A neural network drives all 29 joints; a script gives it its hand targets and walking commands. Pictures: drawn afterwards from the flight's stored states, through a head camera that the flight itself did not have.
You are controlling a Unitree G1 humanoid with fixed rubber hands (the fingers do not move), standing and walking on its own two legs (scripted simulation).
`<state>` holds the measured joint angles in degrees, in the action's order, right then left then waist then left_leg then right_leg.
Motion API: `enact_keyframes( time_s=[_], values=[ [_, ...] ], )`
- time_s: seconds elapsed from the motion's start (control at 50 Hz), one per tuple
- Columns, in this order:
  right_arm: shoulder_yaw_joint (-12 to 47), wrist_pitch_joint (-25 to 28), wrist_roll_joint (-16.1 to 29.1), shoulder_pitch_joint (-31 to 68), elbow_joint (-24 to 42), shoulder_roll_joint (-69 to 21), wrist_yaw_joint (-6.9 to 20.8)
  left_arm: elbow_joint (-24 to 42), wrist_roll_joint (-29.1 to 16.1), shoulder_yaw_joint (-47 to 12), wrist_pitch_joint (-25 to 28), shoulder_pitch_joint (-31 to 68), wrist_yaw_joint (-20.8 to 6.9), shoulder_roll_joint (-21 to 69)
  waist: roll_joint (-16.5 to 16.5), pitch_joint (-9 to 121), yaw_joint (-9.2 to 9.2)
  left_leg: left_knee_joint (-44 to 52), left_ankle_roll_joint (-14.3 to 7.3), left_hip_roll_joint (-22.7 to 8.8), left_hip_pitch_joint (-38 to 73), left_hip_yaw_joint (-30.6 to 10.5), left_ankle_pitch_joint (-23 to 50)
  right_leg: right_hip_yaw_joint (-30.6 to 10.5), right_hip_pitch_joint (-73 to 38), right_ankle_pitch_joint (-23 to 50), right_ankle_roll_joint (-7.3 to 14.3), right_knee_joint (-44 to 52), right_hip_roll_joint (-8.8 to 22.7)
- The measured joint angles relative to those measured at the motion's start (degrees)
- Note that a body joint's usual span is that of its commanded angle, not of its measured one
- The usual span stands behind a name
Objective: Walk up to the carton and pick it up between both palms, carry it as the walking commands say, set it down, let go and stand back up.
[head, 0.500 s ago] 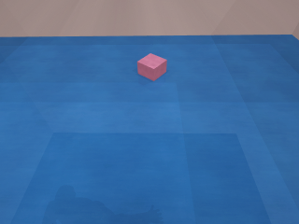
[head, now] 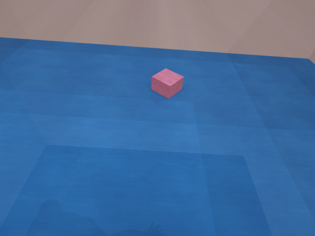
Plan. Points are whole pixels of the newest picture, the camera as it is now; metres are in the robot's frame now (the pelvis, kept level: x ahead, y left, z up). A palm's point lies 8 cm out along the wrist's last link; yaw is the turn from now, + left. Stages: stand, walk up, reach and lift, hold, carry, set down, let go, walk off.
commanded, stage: walk up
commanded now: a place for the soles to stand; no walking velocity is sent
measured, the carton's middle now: (167, 83) +1.77 -0.14 -0.69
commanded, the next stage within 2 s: none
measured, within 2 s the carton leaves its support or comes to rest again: neither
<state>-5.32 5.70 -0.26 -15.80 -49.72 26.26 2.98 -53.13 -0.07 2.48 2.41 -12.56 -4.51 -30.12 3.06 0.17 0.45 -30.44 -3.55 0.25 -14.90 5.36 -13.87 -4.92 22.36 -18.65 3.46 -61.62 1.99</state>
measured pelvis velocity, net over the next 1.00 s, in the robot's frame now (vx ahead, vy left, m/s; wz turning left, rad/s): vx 0.47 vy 0.07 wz -0.04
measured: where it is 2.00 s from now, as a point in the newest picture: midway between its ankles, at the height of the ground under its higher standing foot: (159, 158)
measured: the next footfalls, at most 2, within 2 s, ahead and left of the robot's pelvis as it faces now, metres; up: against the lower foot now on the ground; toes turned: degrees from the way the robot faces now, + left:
right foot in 0.40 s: +0.31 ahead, -0.08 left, +0.00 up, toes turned -3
left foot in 0.78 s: +0.55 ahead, +0.18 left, +0.00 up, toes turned +3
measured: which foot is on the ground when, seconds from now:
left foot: down 0.00-0.42, up 0.44-0.76, down 0.78-1.00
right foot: up 0.00-0.38, down 0.40-0.80, up 0.82-1.00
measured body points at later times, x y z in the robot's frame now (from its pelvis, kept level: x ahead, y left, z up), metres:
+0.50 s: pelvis +0.23 +0.01 +0.00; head +0.25 +0.04 +0.45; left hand +0.42 +0.32 -0.09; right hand +0.27 -0.32 -0.09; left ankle +0.11 +0.11 -0.65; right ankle +0.27 -0.08 -0.73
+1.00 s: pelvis +0.47 +0.07 +0.00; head +0.48 +0.10 +0.45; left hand +0.60 +0.40 -0.11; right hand +0.51 -0.28 -0.06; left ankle +0.51 +0.18 -0.73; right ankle +0.52 -0.09 -0.68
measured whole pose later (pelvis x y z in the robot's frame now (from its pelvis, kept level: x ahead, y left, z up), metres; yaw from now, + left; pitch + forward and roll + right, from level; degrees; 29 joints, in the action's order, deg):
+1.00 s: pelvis +0.47 +0.07 +0.00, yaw -2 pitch -2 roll -1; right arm -3.7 6.6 -1.0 -21.2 -44.1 27.0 2.5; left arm -45.8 -0.3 2.7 2.9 -14.6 -5.1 -28.4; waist 3.4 -2.8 2.1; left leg -30.7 -1.9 -2.7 -15.2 4.3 -13.7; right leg -0.2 28.8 -20.4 1.2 -53.6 3.8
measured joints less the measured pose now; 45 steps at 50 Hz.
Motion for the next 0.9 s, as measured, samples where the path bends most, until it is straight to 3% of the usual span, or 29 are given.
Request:
enact_keyframes(
  time_s=[0.16,0.3,0.38,0.4,0.44,0.48,0.5,0.54,0.62,0.72,0.78,0.8,0.86,0.9],
  values=[
    [0.9,1.6,-0.6,-7.4,0.1,-0.1,-0.8,1.4,-0.5,0.0,-1.6,1.4,-1.5,1.5,1.4,-1.4,2.25,14.1,-1.0,2.2,13.1,0.9,1.0,1.2,9.2,12.0,-2.8,9.3,0.5],
    [1.0,0.9,-0.6,-7.7,1.3,0.8,-1.3,4.3,-0.1,0.1,-2.0,6.0,-1.7,2.9,-0.3,-2.3,3.17,18.4,-1.0,2.7,17.8,1.0,-1.7,4.4,6.9,15.8,-1.3,27.0,-2.1],
    [1.1,-0.1,-0.3,-7.8,2.3,1.4,-1.7,5.4,0.6,0.0,-1.4,8.0,-1.1,4.0,-1.8,-1.2,4.11,11.5,-0.5,2.0,17.9,1.2,-9.3,8.6,0.4,10.8,0.3,35.2,-4.4],
    [1.1,-0.4,-0.3,-7.8,2.3,1.5,-1.8,5.8,0.7,0.1,-0.9,8.4,-0.8,4.2,-2.5,-1.1,4.08,7.0,0.0,1.2,17.0,1.2,-12.2,9.1,-1.1,12.4,1.1,36.5,-5.2],
    [1.6,-1.1,-0.2,-6.2,2.3,0.4,-2.0,7.1,0.8,0.2,0.3,8.4,0.0,4.3,-3.3,-2.4,3.51,-11.3,2.3,-0.4,10.9,-0.9,-12.7,9.7,-2.2,11.2,1.3,33.5,-6.4],
    [3.2,-0.8,-0.8,-4.6,3.4,-1.6,-2.0,8.6,0.1,0.1,1.6,6.4,0.8,3.2,-1.2,-3.0,2.32,-29.2,3.0,1.2,2.9,-4.1,-13.7,8.6,-4.3,7.5,2.1,31.5,-5.7],
    [3.8,-0.4,-0.9,-3.9,3.8,-2.2,-1.9,8.6,-0.2,0.1,2.0,5.2,1.3,3.0,-0.5,-3.1,1.64,-33.2,2.9,1.0,-0.4,-4.9,-13.1,8.0,-6.0,6.5,2.3,31.9,-5.2],
    [4.3,0.0,-0.4,-2.7,4.5,-2.4,-1.1,7.9,-0.4,0.0,2.0,3.2,1.7,3.0,-0.3,-3.2,0.46,-31.2,2.6,-1.0,-5.6,-5.9,-10.0,7.4,-9.9,5.9,1.2,34.5,-4.2],
    [2.9,-0.7,-0.2,-0.4,6.3,0.1,0.9,7.6,0.0,0.2,2.1,-0.4,0.8,2.5,-2.1,-3.8,-1.33,-15.0,2.9,-5.1,-12.7,-6.2,-2.0,8.2,-15.4,4.3,-0.7,37.8,-2.8],
    [0.8,-0.7,0.1,1.0,6.1,2.5,1.8,7.1,0.1,1.5,1.5,-5.0,-0.4,0.2,-2.6,-2.3,-3.75,-3.1,3.0,-4.7,-13.5,-2.8,7.1,7.9,-19.0,-2.4,-2.5,34.9,-0.6],
    [0.2,-0.3,0.4,0.5,6.0,3.7,1.5,7.0,0.5,2.1,1.1,-8.0,-0.1,-0.5,-2.8,1.2,-4.81,-2.4,2.0,-3.5,-10.6,-2.2,6.8,6.4,-17.8,-9.3,-2.0,27.6,0.1],
    [-0.1,0.0,0.1,0.9,6.1,3.4,1.0,6.5,0.5,2.2,0.9,-8.0,0.1,-0.5,-1.9,1.5,-4.21,-5.1,2.0,-2.7,-11.5,-1.4,5.9,5.5,-15.0,-10.4,-1.1,21.1,1.1],
    [0.3,1.1,0.5,-0.4,7.1,2.1,-0.5,6.2,0.2,1.0,0.3,-5.4,0.8,1.2,-1.6,-0.2,-1.78,-8.8,1.7,-2.2,-10.8,-1.3,1.1,0.0,-4.1,-8.2,-0.6,-0.6,-2.3],
    [1.0,1.2,0.7,-1.7,6.2,0.9,-0.9,7.0,0.1,0.1,0.8,-3.9,0.7,1.7,-1.0,-1.9,-0.56,-6.3,1.6,-2.4,-7.3,-1.3,0.9,1.2,0.8,-5.8,-0.5,-3.1,-1.6]
  ],
)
